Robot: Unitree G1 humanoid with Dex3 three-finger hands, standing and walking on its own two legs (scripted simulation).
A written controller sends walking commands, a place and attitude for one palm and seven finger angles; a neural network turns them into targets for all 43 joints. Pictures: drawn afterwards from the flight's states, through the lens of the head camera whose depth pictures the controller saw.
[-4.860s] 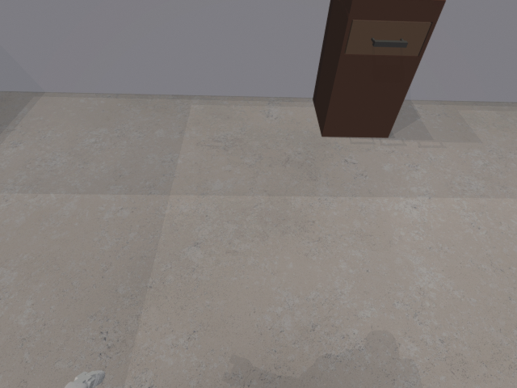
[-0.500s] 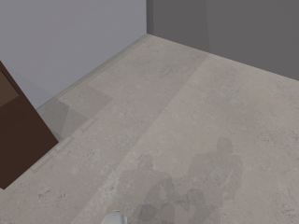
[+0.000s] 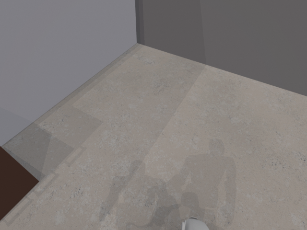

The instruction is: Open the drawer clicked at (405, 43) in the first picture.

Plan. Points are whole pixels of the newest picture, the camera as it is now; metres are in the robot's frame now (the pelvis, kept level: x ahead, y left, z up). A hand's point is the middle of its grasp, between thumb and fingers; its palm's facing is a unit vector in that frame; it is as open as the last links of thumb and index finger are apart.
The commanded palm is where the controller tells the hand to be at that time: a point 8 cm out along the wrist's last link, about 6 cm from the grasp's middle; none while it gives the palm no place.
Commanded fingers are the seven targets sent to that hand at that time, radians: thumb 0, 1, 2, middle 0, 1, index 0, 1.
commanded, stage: turn to face it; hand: left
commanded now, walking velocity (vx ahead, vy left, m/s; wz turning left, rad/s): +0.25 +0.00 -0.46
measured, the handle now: out of the picture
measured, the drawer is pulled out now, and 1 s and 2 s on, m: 0.00 0.00 0.00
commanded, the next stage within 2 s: take the last steps up to it in 2.00 s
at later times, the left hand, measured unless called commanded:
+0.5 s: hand (119, 199) +0.24 +0.13 -0.16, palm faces +0.11 -0.97 -0.20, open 7.2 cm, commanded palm none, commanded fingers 0.00 0.90 0.90 -0.20 -0.30 -0.20 -0.30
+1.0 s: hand (95, 222) +0.17 +0.18 -0.16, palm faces +0.39 -0.87 -0.30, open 7.4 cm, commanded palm none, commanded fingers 0.00 0.90 0.90 -0.20 -0.30 -0.20 -0.30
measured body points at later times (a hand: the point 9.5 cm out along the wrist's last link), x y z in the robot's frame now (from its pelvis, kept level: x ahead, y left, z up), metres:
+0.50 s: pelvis +0.14 -0.05 -0.01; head +0.16 -0.06 +0.44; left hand +0.24 +0.18 -0.15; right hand +0.19 -0.29 -0.16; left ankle +0.15 +0.08 -0.69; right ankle +0.19 -0.15 -0.74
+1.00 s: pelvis +0.16 -0.06 -0.01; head +0.20 -0.05 +0.44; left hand +0.15 +0.23 -0.14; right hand +0.31 -0.27 -0.16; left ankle +0.17 +0.08 -0.74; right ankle +0.20 -0.19 -0.73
